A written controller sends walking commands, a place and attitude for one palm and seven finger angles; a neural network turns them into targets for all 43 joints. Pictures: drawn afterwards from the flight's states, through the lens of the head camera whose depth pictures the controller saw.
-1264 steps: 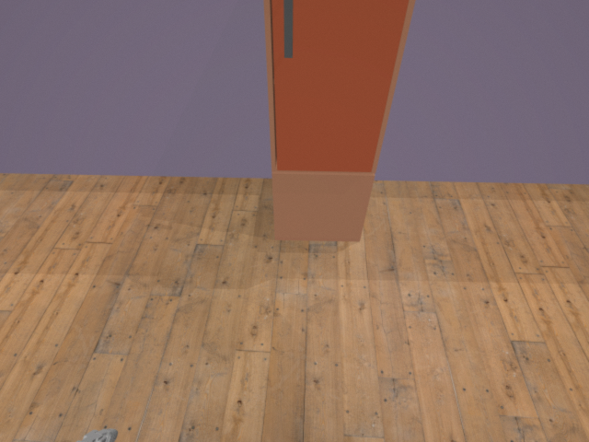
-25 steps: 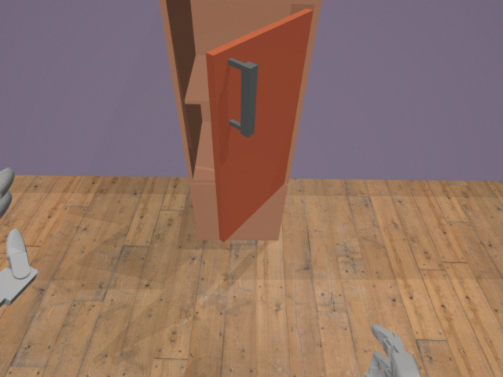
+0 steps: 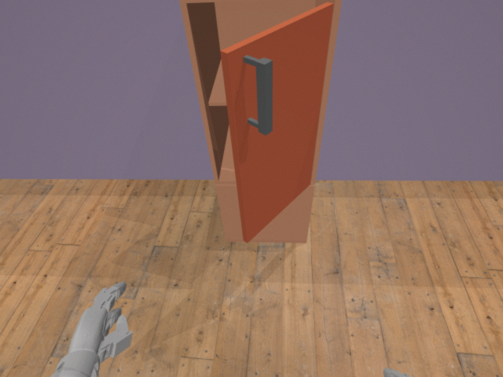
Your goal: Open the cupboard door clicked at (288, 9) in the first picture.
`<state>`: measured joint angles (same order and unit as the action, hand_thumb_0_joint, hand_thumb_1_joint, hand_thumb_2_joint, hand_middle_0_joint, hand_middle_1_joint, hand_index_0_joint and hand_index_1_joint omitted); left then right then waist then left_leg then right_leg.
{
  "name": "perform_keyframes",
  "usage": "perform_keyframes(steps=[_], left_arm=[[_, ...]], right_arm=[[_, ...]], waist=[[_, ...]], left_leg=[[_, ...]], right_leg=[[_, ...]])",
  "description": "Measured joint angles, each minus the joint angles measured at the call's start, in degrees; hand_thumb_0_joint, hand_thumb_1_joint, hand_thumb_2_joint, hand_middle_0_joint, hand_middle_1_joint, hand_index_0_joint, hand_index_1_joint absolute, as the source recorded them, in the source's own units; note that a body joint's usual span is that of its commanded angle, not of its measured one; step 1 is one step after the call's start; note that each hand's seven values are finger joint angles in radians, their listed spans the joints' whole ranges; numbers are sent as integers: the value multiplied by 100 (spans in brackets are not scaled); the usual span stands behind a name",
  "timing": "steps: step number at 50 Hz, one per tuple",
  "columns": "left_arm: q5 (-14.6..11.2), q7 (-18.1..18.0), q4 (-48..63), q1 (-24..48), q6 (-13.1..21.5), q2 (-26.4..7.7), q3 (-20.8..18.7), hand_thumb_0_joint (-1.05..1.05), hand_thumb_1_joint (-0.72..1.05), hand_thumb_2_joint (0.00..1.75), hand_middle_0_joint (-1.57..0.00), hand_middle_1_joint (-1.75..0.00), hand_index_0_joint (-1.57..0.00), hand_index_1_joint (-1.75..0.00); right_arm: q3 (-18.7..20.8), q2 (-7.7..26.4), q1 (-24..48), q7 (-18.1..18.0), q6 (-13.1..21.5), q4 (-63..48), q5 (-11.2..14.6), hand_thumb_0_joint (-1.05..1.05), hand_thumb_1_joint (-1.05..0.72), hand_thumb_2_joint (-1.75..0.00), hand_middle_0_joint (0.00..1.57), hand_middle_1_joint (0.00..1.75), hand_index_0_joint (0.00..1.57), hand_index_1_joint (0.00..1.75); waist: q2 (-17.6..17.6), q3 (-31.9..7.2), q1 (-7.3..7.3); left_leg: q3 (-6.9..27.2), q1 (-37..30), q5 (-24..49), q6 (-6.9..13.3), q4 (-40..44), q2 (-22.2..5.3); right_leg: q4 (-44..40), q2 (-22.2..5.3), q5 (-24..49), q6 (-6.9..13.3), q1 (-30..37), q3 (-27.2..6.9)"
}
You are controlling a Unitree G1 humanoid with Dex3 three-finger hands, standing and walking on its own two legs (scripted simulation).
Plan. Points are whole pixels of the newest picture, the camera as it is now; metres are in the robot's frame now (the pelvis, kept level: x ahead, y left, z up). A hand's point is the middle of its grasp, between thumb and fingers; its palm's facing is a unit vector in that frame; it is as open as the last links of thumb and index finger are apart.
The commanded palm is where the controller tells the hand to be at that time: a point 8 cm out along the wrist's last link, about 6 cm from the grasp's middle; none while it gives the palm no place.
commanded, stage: let the arm hang, fingers relaxed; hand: left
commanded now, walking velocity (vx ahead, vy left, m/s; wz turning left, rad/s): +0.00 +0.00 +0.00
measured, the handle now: (257, 96) +0.59 +0.00 +0.17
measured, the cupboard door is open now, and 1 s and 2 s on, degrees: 50 50 50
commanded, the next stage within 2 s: look to check the result in 0.94 s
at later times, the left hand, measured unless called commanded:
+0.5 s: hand out of the picture -0.04 +0.21 -0.15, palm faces +0.01 -0.97 -0.23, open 7.3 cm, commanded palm none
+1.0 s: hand out of the picture -0.03 +0.18 -0.16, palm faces +0.01 -0.98 -0.18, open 7.3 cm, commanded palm none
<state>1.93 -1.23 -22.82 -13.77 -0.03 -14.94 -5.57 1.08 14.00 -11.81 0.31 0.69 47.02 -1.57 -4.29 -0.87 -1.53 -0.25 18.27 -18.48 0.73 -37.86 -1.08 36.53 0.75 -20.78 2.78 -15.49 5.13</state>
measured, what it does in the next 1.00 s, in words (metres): stands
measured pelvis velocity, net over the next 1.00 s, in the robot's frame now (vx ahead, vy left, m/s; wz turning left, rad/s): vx -0.02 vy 0.02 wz -0.04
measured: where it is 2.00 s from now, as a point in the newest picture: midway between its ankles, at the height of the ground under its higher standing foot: outside the picture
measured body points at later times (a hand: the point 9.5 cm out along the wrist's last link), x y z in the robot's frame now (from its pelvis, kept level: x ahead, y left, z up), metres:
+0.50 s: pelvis -0.01 +0.02 +0.02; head +0.00 +0.01 +0.47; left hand -0.04 +0.26 -0.13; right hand -0.02 -0.19 -0.15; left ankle +0.01 +0.12 -0.72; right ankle -0.01 -0.09 -0.72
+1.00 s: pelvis -0.02 +0.02 +0.02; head -0.01 +0.01 +0.47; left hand -0.03 +0.23 -0.14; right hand -0.06 -0.18 -0.15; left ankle +0.01 +0.12 -0.72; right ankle -0.01 -0.09 -0.72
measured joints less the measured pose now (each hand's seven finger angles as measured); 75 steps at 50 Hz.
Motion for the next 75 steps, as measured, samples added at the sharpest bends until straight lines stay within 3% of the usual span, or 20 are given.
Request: perform_keyframes(steps=[5,6,11,20,39,75], left_arm=[[-78,65,-2335,-5,-318,633,543,1,91,89,-20,-30,-20,-29],[-207,-40,-2557,-24,-251,711,385,-1,95,89,-20,-30,-20,-29],[-157,-25,-3329,-59,-128,430,332,-5,102,89,-21,-30,-21,-30],[-152,-4,-4239,-340,-78,402,465,-1,94,89,-20,-30,-20,-30],[-116,-45,-4369,-271,-7,954,500,0,91,89,-20,-30,-20,-30],[-144,-69,-4335,-247,64,867,487,0,91,89,-20,-30,-20,-29]], right_arm=[[-98,-239,-1,-77,-147,485,-20,1,-91,-90,20,30,20,30],[-111,-283,-52,-110,-143,578,-13,1,-91,-90,20,30,20,30],[-132,-423,-249,-206,-207,1091,-2,1,-91,-90,20,30,20,30],[-147,-512,-388,-228,-178,1573,47,1,-91,-90,20,30,20,30],[-118,-717,-649,-232,-115,1837,20,0,-91,-90,20,30,20,30],[-111,-708,-443,-237,-91,1833,42,0,-91,-90,20,30,20,30]], waist=[[551,365,-4],[596,398,13],[586,471,184],[257,462,179],[280,298,111],[330,380,115]], left_leg=[[-131,-456,130,-96,509,66],[-106,-478,178,-94,587,44],[-43,-594,386,-95,925,-27],[-169,-811,617,7,1327,60],[-326,-721,730,94,1377,154],[-279,-760,658,12,1401,79]], right_leg=[[-263,-74,111,-63,302,-118],[-405,-46,185,-63,362,-93],[-1037,51,543,-55,622,-33],[-1381,-28,785,-151,779,-151],[-1167,-132,809,-227,525,-301],[-1266,-52,762,-161,604,-261]])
